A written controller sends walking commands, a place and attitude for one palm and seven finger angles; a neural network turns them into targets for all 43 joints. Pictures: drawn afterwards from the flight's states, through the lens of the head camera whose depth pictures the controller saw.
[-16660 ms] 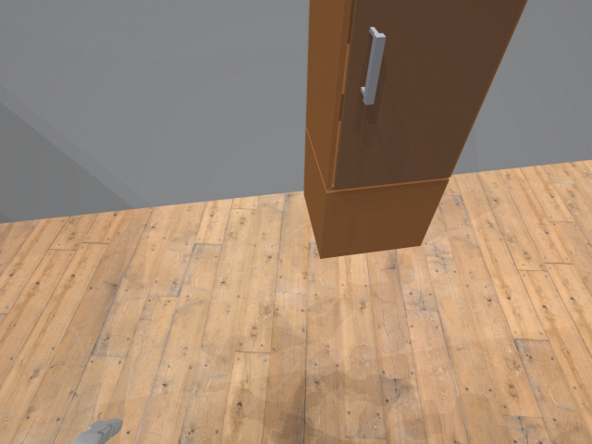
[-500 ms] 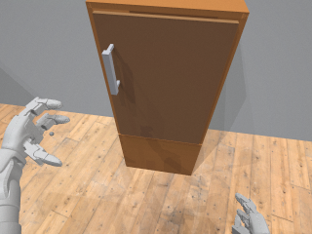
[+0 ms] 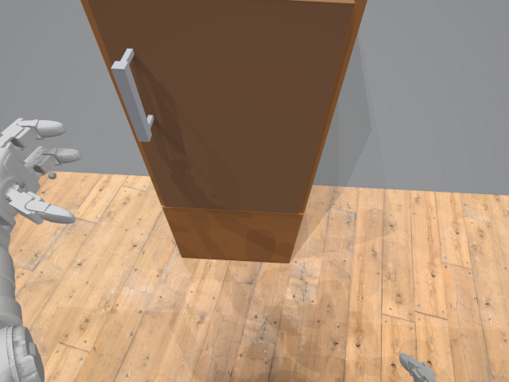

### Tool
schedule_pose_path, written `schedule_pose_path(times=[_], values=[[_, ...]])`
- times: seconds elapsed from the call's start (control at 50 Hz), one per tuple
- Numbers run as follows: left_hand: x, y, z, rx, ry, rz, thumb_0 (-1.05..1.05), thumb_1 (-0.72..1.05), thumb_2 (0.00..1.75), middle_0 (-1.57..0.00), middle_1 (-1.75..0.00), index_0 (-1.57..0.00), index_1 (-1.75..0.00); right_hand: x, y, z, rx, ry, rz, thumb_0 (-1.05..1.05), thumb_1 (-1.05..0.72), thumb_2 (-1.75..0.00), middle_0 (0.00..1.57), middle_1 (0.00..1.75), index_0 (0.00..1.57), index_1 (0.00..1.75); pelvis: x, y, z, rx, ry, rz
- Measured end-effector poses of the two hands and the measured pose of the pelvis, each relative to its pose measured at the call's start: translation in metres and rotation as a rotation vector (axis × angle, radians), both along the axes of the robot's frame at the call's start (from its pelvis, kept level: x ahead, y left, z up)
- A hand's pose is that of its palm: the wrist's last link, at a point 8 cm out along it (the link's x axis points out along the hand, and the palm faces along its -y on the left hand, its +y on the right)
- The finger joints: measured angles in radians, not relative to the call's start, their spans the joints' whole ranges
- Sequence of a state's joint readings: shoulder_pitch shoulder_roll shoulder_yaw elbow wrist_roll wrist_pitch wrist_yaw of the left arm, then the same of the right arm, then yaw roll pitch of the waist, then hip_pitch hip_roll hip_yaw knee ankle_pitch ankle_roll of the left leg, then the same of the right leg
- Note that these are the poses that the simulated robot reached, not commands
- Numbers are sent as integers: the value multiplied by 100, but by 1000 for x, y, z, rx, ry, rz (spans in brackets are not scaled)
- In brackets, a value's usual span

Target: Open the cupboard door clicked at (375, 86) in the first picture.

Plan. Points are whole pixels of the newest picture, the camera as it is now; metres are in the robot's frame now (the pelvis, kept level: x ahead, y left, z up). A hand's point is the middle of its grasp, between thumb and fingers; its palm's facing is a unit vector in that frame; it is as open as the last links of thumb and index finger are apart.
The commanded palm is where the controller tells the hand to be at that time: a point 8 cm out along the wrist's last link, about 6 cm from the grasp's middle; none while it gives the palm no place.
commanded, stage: move the hooked fingers beside the handle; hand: left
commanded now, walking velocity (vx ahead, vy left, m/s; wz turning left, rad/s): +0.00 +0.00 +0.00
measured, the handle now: (137, 98) +0.58 +0.24 +0.10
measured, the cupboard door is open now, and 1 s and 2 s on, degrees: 0 0 0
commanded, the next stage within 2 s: none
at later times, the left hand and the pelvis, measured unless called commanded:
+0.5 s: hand (74, 136) +0.45 +0.30 +0.12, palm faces -0.02 -1.00 +0.01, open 14.0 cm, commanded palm +0.44 +0.34 +0.11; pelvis +0.01 +0.03 +0.00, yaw +0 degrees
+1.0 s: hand (94, 111) +0.52 +0.29 +0.12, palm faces -0.01 -1.00 +0.01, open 14.0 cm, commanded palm +0.50 +0.33 +0.11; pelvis +0.01 +0.03 -0.01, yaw -1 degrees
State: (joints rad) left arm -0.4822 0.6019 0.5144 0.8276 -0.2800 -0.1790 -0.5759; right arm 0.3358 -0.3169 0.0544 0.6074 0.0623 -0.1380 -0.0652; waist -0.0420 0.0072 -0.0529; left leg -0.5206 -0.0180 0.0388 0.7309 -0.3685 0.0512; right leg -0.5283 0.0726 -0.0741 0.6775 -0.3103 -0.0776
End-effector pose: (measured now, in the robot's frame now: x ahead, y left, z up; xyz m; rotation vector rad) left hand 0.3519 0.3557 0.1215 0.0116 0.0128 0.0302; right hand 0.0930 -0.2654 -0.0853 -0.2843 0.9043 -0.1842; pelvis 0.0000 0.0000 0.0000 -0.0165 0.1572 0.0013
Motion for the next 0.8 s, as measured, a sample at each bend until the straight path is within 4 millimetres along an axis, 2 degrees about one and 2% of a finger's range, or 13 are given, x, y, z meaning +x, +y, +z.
schedule_pose_path(times=[0.1,0.22,0.34,0.56,0.8], values=[[16,0,2,-5,-11,-21,-1,-50,30,-30,-120,-30,-120,-11,2,-2,-9,42,-21,1,-90,-89,21,30,21,30,1,4,-1,-6,13,4],[40,-6,-1,-17,18,-54,-1,-50,30,-30,-120,-30,-120,-16,11,-4,-8,73,-30,1,-90,-89,21,30,21,30,2,12,-2,-9,34,6],[62,-5,-5,-20,12,-40,-1,-50,30,-30,-120,-30,-120,-22,20,-4,-7,103,-46,1,-90,-89,21,30,21,30,5,19,-3,-14,58,-2],[91,0,-6,-20,17,-59,-1,-50,30,-30,-120,-30,-120,-43,30,-9,-15,227,-79,1,-90,-89,21,30,21,30,13,32,-5,-27,91,4],[121,-9,-2,-26,-2,-56,-1,-50,30,-30,-120,-30,-120,-64,35,-11,-17,330,-121,1,-90,-89,21,30,21,30,18,37,-6,-34,119,3]])
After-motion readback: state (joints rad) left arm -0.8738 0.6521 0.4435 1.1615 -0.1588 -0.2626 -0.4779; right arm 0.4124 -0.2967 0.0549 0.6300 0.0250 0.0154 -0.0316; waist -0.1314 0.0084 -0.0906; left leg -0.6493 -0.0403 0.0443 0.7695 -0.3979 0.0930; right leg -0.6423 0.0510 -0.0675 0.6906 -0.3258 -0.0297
